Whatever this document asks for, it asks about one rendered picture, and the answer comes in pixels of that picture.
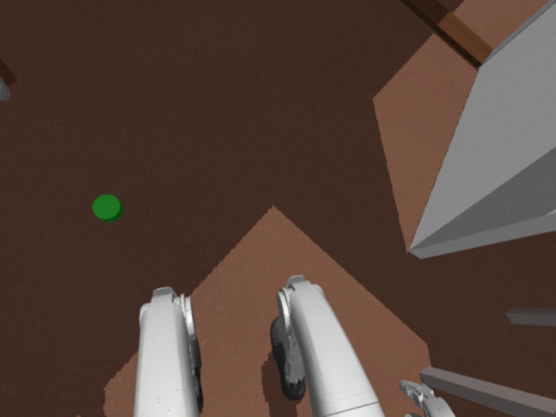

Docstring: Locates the tin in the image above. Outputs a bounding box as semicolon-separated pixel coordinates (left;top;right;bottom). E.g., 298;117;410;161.
92;195;123;222

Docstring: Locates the right robot foot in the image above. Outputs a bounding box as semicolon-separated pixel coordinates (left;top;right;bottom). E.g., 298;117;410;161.
270;317;306;400

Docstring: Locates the right robot hand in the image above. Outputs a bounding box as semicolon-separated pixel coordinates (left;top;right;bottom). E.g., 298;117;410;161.
399;381;456;417

